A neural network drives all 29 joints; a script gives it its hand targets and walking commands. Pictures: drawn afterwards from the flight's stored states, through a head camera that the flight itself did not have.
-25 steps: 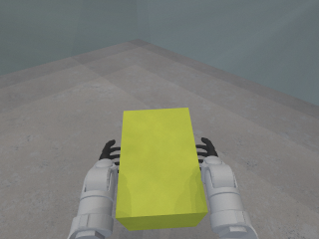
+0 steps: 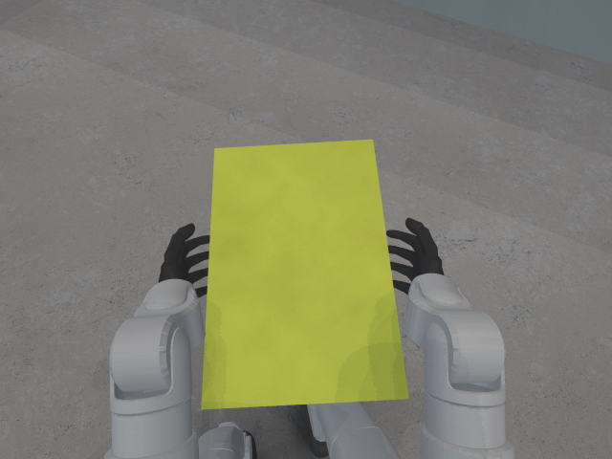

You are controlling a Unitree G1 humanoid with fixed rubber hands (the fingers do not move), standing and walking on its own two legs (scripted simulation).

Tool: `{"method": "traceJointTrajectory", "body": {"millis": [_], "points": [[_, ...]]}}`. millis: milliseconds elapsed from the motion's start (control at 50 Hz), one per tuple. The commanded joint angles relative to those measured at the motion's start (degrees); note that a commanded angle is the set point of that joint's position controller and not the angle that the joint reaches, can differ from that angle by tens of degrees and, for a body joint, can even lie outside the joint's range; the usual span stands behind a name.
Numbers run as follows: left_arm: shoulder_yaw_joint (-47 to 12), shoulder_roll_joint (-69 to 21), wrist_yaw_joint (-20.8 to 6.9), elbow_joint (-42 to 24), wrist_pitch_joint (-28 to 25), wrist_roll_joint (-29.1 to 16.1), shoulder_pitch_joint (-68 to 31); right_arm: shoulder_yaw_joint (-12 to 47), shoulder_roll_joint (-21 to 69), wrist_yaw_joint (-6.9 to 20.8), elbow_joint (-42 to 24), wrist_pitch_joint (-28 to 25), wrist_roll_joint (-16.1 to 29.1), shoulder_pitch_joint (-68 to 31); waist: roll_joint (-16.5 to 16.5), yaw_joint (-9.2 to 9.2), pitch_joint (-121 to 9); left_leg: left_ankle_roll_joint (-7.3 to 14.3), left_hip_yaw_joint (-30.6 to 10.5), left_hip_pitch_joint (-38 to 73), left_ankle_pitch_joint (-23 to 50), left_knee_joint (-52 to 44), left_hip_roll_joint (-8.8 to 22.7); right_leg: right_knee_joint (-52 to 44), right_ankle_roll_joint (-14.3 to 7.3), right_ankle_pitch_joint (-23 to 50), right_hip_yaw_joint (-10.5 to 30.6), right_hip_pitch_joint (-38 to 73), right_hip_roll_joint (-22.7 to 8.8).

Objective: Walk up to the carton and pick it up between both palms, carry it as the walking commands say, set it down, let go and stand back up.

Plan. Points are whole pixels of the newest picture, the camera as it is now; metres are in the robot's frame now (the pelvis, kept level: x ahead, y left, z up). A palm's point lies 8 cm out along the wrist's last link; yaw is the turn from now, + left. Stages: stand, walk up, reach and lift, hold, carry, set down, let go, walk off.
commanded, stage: carry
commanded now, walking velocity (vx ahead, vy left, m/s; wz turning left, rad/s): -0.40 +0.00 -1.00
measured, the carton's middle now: (301, 278) +0.33 -0.01 -0.01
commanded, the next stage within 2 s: none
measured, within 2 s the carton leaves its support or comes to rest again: neither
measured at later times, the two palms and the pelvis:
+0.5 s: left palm out of the picture +0.08 -0.04 +0.09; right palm out of the picture -0.08 -0.27 +0.09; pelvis -0.23 +0.00 +0.00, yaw -29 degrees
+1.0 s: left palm out of the picture -0.23 -0.07 +0.07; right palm out of the picture -0.47 -0.21 +0.05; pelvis -0.47 +0.10 -0.01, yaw -57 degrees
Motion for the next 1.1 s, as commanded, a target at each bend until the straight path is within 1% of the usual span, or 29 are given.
{"method": "traceJointTrajectory", "body": {"millis": [0,20,140,180,200,220,240,260,280,320,360,400,440,520,540,560,580,600,620,640,700,800,820,860,880,920,960,1040,1080], "points": [[-38.45,-55.78,-12.46,-17.95,-1.93,-20.70,-25.64,33.41,61.33,15.26,-13.23,-3.29,20.85,-20.84,14.23,4.26,-37.53,9.49,-10.92,21.31,48.10,-5.49,27.70,34.97,-1.96,-11.56,-4.09,6.59,-7.31],[-38.95,-57.65,-12.85,-14.40,-1.54,-21.58,-24.96,32.92,59.40,15.24,-15.54,-3.58,19.72,-21.68,6.05,3.51,-36.46,7.44,-6.17,20.72,51.36,-5.18,24.82,34.97,-2.55,-8.49,-7.13,6.09,-5.85],[-39.76,-54.21,-12.95,-9.88,2.11,-23.19,-23.21,26.86,52.09,13.71,-8.19,-0.31,14.38,-11.76,22.99,1.23,-31.28,2.19,0.37,23.20,47.75,-2.88,23.01,3.55,-2.52,-12.52,-15.72,12.99,-2.97],[-39.32,-53.84,-12.80,-7.83,3.05,-22.81,-22.67,25.37,51.00,13.25,-5.84,0.04,13.54,-11.30,22.20,1.43,-30.78,0.07,1.00,22.16,43.15,0.40,22.71,-9.19,-2.63,-5.51,-13.82,16.08,-3.35],[-38.85,-54.30,-13.19,-6.08,3.53,-22.89,-22.89,24.93,49.95,12.93,-6.20,0.15,12.90,-12.45,17.23,1.77,-29.66,-1.93,1.51,19.32,37.59,5.22,21.49,-18.66,-3.25,1.66,-8.85,19.51,-5.49],[-37.18,-53.59,-13.39,-2.01,3.97,-21.83,-20.93,23.56,47.76,12.46,-4.84,0.28,11.56,-12.39,9.29,2.32,-27.68,-4.85,1.21,4.91,15.25,9.50,18.36,-20.40,-5.70,18.75,2.13,26.56,-11.72],[-37.85,-53.34,-13.93,-3.42,3.24,-21.70,-21.13,26.90,51.57,12.83,-6.90,0.01,12.72,-13.62,-9.56,1.16,-28.39,-8.02,1.66,-11.86,-22.26,18.81,10.68,-15.14,-10.18,56.43,19.82,36.35,-24.95],[-36.87,-55.16,-13.90,-1.76,2.11,-20.87,-20.71,29.34,52.48,13.40,-9.36,-0.03,13.58,-18.42,-21.40,2.31,-28.11,-8.21,-3.44,-15.36,-28.34,26.32,6.75,-13.45,-14.97,69.01,25.25,31.72,-25.71],[-34.98,-57.21,-13.78,-1.89,1.95,-19.78,-20.42,31.32,54.94,14.23,-10.52,-0.07,16.36,-23.91,-14.48,2.04,-26.42,-8.47,-5.68,-13.46,-25.10,31.57,7.86,-13.48,-12.91,62.54,20.14,28.79,-22.81],[-33.97,-57.04,-14.40,-5.80,0.50,-19.30,-24.07,34.81,59.72,14.69,-11.15,-1.13,19.89,-29.82,-11.73,1.52,-27.68,-6.65,-6.04,-10.14,-13.71,33.79,6.25,-13.60,-9.15,39.45,8.26,24.62,-18.59],[-32.65,-57.89,-14.34,-7.69,-0.95,-18.56,-24.08,35.99,61.67,15.48,-11.31,-1.83,21.82,-30.43,-10.56,1.97,-26.55,-6.15,-5.80,-8.80,-10.17,31.20,4.64,-17.29,-8.39,20.01,10.36,22.63,-15.85],[-32.51,-58.81,-13.84,-11.28,-2.18,-17.99,-23.18,37.91,64.18,15.51,-12.49,-2.45,23.80,-28.94,-7.26,2.65,-30.41,-6.40,-6.05,-8.02,-11.35,24.68,2.98,-18.02,-9.20,19.65,13.87,27.70,-15.00],[-31.53,-56.32,-13.08,-8.43,-1.68,-16.14,-20.59,38.58,62.89,15.38,-10.06,-1.53,23.15,-27.49,-13.12,3.34,-28.51,-6.76,-5.29,-6.37,-14.76,16.99,0.06,-22.15,-11.45,19.98,20.20,29.30,-16.64],[-31.89,-53.94,-12.13,-7.65,-0.33,-14.89,-16.80,37.64,62.22,15.59,-6.00,-0.27,22.75,-21.75,-14.95,2.88,-32.47,-3.79,0.70,20.61,-14.17,-11.54,-3.67,-30.75,-0.92,12.44,12.94,20.26,-10.36],[-32.52,-54.46,-12.23,-7.55,-0.20,-14.90,-17.40,37.47,62.05,15.63,-8.29,-0.69,23.23,-24.39,-10.84,1.68,-34.13,-0.60,-2.12,31.60,-9.29,-20.91,1.60,-28.42,4.89,4.48,4.83,13.20,-5.51],[-33.66,-56.68,-12.44,-8.26,-0.42,-16.05,-16.71,36.63,62.20,15.85,-9.54,-1.38,23.45,-24.54,10.34,1.44,-33.98,5.72,-18.68,29.88,-4.21,-25.23,18.71,-6.69,3.78,-5.04,-3.90,9.97,1.75],[-37.40,-58.19,-12.87,-13.11,-0.26,-18.20,-23.68,33.86,62.37,16.44,-8.65,-1.87,21.72,-22.76,31.50,1.60,-30.00,16.03,-31.06,17.26,11.46,-22.03,37.99,20.43,1.57,-22.64,-11.01,1.91,0.13],[-37.23,-56.83,-13.78,-16.08,-0.28,-19.74,-27.66,31.31,62.23,16.62,-8.52,-2.07,20.87,-20.72,29.57,1.68,-25.55,15.89,-22.40,6.73,19.14,-21.01,36.14,37.38,0.26,-16.92,-6.05,5.55,-7.53],[-38.04,-57.55,-13.47,-15.71,-0.24,-21.09,-29.49,31.37,63.28,16.44,-8.95,-1.40,19.94,-20.83,11.32,3.47,-27.89,10.75,-12.21,7.02,17.52,-17.91,28.93,42.72,-0.91,-7.54,-4.69,9.28,-7.39],[-37.07,-57.08,-13.41,-11.59,0.36,-20.04,-25.51,31.18,59.87,16.78,-10.09,-1.09,20.06,-23.88,8.20,4.25,-25.70,4.89,-2.29,2.93,8.41,-17.81,23.57,46.46,-1.82,-2.50,-4.77,9.91,-7.42],[-39.94,-56.78,-13.88,-13.74,0.56,-22.94,-27.61,28.43,56.58,16.23,-8.74,-1.24,17.59,-19.93,16.56,4.00,-24.36,-0.93,5.11,6.36,-0.51,-14.35,17.23,23.96,-2.10,-5.24,-9.22,13.82,-6.70],[-38.89,-54.16,-14.03,-6.33,2.65,-24.05,-25.22,25.24,52.17,13.30,-5.76,-0.01,13.52,-14.43,17.25,0.94,-28.76,-1.34,1.51,13.17,19.23,-0.66,25.21,-9.90,-2.83,-6.88,-12.31,20.32,-6.23],[-38.83,-54.57,-14.11,-4.37,3.42,-24.32,-25.79,23.01,50.76,12.70,-2.94,0.35,11.70,-11.61,10.51,1.49,-26.05,-3.90,2.40,8.14,13.36,3.74,22.17,-19.05,-3.95,-1.58,-5.46,22.36,-7.54],[-35.78,-50.61,-14.07,1.54,4.03,-20.43,-20.59,23.50,49.44,12.78,1.03,1.27,9.62,-9.32,-17.96,-0.48,-22.29,-10.10,0.68,-16.75,-29.95,22.60,8.67,-18.86,-11.34,44.42,28.17,27.75,-28.98],[-35.87,-53.74,-14.68,-0.17,2.73,-20.81,-20.72,27.26,52.15,13.82,-3.01,0.72,11.96,-15.12,-20.48,1.40,-23.39,-8.47,-6.45,-14.77,-28.46,30.11,7.15,-19.01,-13.93,49.23,27.39,21.79,-26.08],[-36.62,-58.57,-15.86,-7.11,0.95,-22.74,-30.07,30.35,60.90,15.12,-4.35,-1.21,16.90,-24.86,-6.13,1.22,-23.56,-7.34,-8.35,-12.31,-17.11,36.66,6.35,-17.97,-8.36,30.06,14.03,21.01,-19.43],[-33.45,-61.45,-15.66,-7.55,-1.43,-20.05,-25.73,35.27,64.36,15.95,-9.80,-2.94,21.49,-30.34,-7.52,1.59,-24.95,-6.70,-6.51,-9.50,-9.76,33.87,5.05,-21.99,-5.85,2.63,11.29,20.41,-15.60],[-30.05,-59.46,-13.46,-11.60,-4.16,-16.10,-19.73,40.77,65.37,16.70,-13.76,-3.54,26.58,-30.03,-10.30,2.60,-30.75,-7.05,-6.38,-7.61,-12.99,22.53,2.18,-23.16,-8.47,7.60,16.13,30.06,-15.51],[-30.11,-57.66,-12.65,-11.61,-4.04,-14.74,-17.70,40.23,64.20,16.82,-11.08,-3.24,25.78,-26.17,-9.22,2.56,-32.05,-6.12,-3.41,1.56,-15.17,12.55,-1.34,-29.56,-5.14,4.93,16.02,27.72,-13.69]]}}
